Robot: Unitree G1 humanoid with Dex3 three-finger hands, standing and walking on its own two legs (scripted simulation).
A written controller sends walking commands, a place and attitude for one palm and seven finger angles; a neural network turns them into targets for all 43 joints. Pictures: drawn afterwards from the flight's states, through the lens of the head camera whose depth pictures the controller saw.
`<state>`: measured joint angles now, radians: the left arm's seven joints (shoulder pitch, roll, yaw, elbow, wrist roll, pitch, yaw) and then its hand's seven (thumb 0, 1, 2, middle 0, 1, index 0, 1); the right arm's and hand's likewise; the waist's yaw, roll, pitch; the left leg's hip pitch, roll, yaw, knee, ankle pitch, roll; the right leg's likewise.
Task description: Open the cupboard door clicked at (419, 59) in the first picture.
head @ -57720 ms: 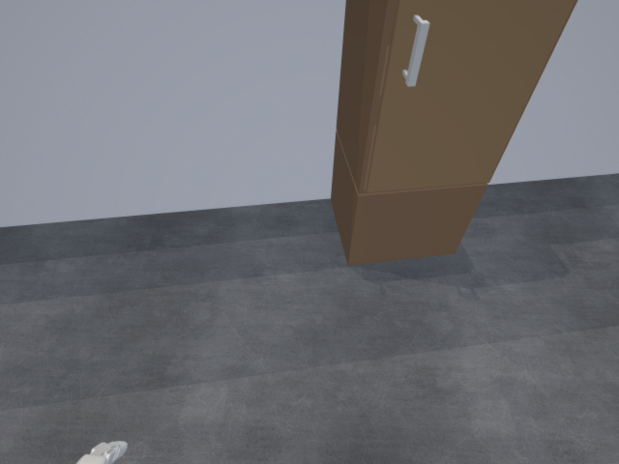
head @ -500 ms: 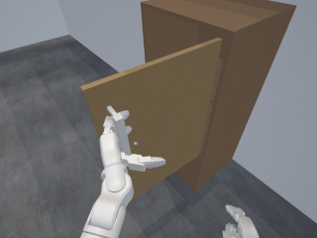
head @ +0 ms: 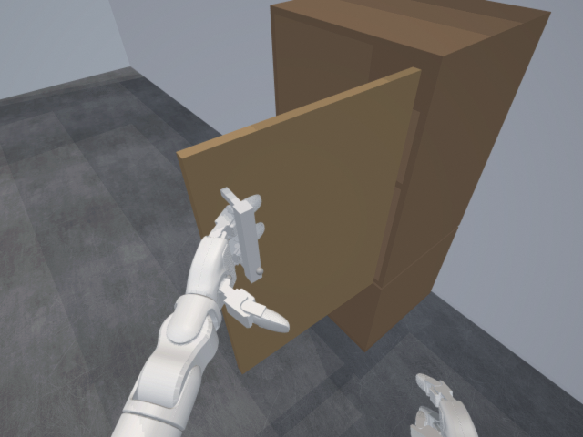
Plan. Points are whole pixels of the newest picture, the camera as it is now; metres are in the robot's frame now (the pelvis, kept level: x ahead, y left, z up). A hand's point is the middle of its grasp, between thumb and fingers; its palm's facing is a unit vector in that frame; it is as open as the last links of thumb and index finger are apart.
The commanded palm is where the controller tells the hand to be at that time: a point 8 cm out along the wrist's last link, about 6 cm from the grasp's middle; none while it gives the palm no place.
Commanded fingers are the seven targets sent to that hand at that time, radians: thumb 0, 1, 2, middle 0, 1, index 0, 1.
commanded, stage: slide the hand sideways off the handle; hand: left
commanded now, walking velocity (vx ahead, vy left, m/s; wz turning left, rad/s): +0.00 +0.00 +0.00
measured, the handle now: (241, 236) +0.35 +0.10 +0.12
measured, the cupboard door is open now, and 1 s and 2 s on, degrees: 87 88 88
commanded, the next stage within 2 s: draw the hand back to the body in 0.88 s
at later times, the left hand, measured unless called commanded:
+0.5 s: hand (237, 296) +0.26 +0.09 +0.11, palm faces -0.01 -1.00 -0.04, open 16.1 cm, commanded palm +0.22 +0.16 +0.11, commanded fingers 0.00 -0.50 0.30 -0.15 -0.30 -0.15 -0.30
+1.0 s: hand (183, 325) +0.22 +0.15 +0.11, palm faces +0.04 -1.00 -0.05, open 16.4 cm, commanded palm +0.19 +0.20 +0.12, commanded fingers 0.00 -0.50 0.30 -0.15 -0.30 -0.15 -0.30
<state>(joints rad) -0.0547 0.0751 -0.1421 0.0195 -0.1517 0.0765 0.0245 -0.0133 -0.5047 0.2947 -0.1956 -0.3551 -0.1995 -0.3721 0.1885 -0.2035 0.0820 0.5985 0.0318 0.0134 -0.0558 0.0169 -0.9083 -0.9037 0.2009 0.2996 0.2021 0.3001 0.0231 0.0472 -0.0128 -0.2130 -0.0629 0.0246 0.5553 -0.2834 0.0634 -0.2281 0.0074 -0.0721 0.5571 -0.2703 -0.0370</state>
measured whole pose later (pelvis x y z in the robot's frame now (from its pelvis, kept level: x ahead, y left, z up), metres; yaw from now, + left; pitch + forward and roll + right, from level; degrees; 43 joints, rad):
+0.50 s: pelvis +0.03 -0.02 +0.00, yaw -2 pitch -2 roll +0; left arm 0.32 0.15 -0.05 -0.31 -0.14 0.08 0.00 -0.01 -0.50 0.30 -0.21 -0.33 -0.21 -0.33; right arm 0.20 -0.21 0.07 0.52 0.02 0.01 -0.03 0.02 -0.91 -0.90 0.20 0.30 0.20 0.30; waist 0.02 0.05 -0.03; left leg -0.20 -0.02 0.04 0.56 -0.33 0.04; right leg -0.22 0.05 -0.06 0.55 -0.30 -0.07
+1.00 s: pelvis +0.01 -0.04 -0.01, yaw +1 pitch +0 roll -1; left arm 0.39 0.24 0.18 -0.25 -0.31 -0.06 -0.23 -0.01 -0.50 0.29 -0.15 -0.30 -0.15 -0.30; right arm 0.22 -0.27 0.04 0.59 0.04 -0.16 -0.08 0.02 -0.91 -0.90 0.20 0.30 0.20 0.30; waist 0.03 0.08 -0.04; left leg -0.31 0.00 -0.03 0.68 -0.36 0.01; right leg -0.29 0.07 -0.12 0.60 -0.32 -0.08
